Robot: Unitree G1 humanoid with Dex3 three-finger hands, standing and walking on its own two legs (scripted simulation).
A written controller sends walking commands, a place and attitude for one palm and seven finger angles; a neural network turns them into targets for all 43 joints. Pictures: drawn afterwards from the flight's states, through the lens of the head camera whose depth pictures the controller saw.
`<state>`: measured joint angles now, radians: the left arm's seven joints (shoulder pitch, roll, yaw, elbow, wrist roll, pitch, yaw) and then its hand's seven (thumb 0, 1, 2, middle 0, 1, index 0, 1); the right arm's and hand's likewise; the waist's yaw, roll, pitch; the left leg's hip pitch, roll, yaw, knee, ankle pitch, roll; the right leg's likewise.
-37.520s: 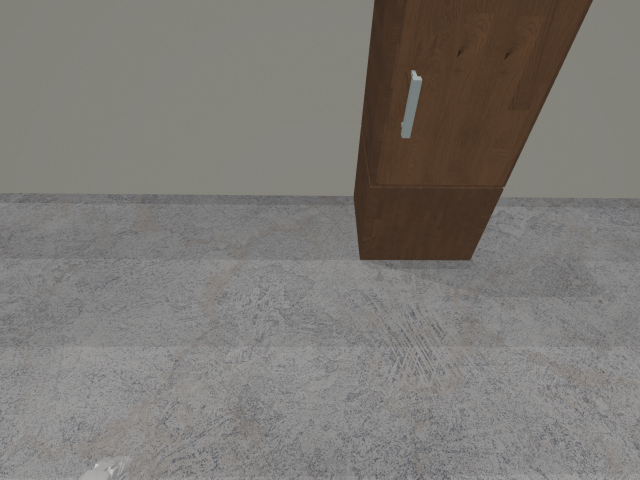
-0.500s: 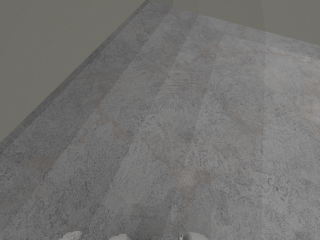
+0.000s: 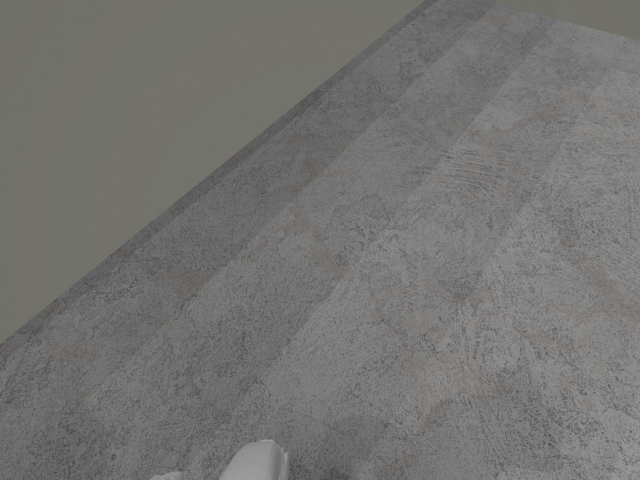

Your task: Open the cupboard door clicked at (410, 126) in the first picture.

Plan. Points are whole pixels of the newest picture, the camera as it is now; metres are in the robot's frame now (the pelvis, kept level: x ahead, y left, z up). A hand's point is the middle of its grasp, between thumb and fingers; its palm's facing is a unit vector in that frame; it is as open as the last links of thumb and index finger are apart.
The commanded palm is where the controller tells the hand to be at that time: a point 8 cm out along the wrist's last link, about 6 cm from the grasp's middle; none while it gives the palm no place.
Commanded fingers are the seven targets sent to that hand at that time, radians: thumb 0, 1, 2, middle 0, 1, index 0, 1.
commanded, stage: turn to face it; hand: left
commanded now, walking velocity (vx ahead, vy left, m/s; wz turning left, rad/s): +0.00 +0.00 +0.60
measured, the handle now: out of the picture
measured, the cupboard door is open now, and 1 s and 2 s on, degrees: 44 44 44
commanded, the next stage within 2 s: none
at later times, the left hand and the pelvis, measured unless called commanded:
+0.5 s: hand out of the picture +0.05 +0.23 -0.16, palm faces +0.32 -0.91 -0.28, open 7.4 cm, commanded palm none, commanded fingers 0.00 0.90 0.90 -0.20 -0.30 -0.20 -0.30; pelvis +0.01 -0.01 -0.01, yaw +18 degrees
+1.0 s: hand out of the picture -0.04 +0.15 -0.19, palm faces +0.61 -0.76 -0.22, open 7.4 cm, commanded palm none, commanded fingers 0.00 0.90 0.90 -0.20 -0.30 -0.20 -0.30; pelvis +0.04 -0.04 -0.02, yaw +38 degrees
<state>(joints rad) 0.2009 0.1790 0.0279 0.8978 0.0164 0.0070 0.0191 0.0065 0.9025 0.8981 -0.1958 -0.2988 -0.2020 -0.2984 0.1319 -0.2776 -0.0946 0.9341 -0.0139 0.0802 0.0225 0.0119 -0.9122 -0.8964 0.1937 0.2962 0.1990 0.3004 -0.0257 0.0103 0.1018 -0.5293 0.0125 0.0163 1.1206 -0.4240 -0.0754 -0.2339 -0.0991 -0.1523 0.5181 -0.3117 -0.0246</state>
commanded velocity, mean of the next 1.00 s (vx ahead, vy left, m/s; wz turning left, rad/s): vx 0.00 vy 0.00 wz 0.60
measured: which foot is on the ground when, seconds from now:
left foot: up 0.00-0.22, down 0.24-0.58, up 0.60-0.98, down 1.00-1.00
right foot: down 0.00-0.24, up 0.26-0.56, down 0.58-1.00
